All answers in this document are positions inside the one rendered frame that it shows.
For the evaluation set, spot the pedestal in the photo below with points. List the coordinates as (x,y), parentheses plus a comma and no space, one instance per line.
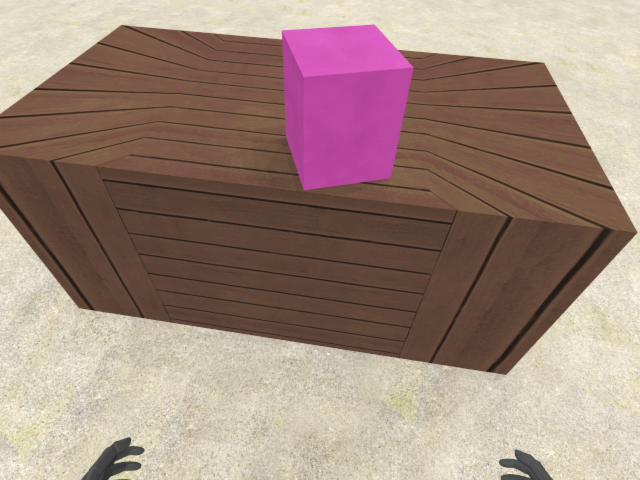
(153,178)

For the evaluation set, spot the right robot hand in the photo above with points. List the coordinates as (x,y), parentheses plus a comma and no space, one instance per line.
(526,464)

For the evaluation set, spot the carton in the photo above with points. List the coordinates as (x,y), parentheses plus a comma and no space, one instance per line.
(345,91)

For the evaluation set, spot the left robot hand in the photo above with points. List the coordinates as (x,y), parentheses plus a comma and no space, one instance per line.
(104,467)

